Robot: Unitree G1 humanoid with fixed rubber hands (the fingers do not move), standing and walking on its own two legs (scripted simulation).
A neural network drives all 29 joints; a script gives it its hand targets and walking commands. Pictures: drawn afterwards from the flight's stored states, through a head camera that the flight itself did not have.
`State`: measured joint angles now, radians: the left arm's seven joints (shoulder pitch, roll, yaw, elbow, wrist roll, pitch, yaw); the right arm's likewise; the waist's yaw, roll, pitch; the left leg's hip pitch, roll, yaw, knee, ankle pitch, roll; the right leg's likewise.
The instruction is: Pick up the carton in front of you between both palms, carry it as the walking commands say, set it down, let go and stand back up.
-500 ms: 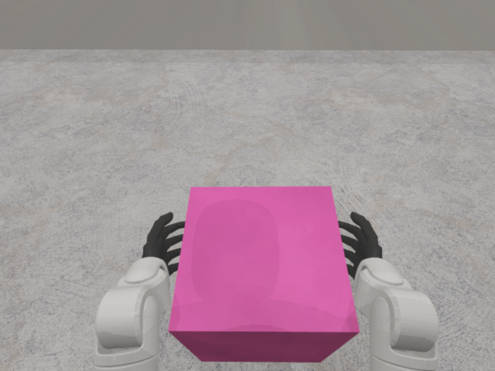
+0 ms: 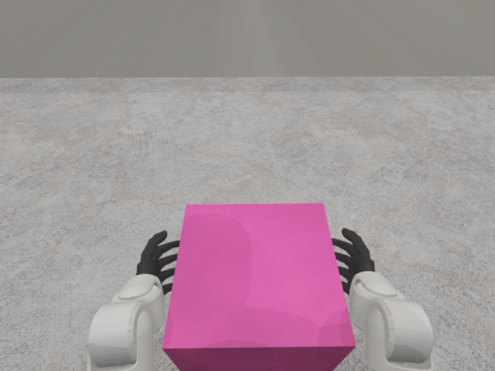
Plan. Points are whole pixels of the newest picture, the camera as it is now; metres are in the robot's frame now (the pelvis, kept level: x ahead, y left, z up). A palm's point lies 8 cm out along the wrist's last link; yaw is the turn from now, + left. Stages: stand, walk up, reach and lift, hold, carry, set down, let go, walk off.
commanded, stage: carry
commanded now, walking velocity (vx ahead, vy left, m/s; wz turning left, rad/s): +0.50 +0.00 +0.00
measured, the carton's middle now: (255, 300) +0.24 -0.01 +0.02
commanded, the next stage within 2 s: none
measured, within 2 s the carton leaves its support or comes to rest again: neither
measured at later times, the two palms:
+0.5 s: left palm (188, 144) +0.54 +0.12 +0.11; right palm (325, 136) +0.57 -0.18 +0.11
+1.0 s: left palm (190, 83) +0.88 +0.15 +0.09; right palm (291, 82) +0.88 -0.15 +0.09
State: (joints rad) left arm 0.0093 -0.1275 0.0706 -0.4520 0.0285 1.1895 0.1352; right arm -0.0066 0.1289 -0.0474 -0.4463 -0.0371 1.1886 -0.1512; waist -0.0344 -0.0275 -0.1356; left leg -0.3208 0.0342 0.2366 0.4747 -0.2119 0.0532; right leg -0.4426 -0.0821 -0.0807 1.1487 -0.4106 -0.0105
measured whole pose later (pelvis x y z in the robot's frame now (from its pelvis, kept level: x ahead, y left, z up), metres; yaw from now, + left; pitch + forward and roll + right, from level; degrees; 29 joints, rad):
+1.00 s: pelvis +0.65 +0.01 +0.01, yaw +0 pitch +3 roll -1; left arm 0.08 -0.13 0.03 -0.50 0.05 1.14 0.12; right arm 0.06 0.13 -0.04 -0.50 -0.03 1.13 -0.14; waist -0.03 0.00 -0.08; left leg -0.12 0.02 0.22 0.27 -0.21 0.05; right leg -0.57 -0.11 -0.11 0.81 -0.22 0.01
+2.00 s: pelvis +0.92 +0.00 +0.00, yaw +3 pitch +2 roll +0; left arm -0.03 -0.13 0.05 -0.43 0.05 1.21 0.12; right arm -0.03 0.13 -0.07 -0.45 -0.05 1.21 -0.14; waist 0.00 0.01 -0.12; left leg -0.19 0.05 0.14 0.51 -0.35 0.00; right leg -0.27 -0.07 -0.24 0.52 -0.28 -0.03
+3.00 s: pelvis +0.89 +0.00 +0.00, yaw +3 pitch +1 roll +0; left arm -0.22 -0.14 0.18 0.16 0.23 0.74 0.01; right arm -0.24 0.15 -0.19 0.15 -0.23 0.74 -0.02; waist 0.00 0.01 -0.07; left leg -0.23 0.03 0.15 0.50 -0.29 0.02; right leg -0.31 -0.08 -0.23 0.50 -0.21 -0.03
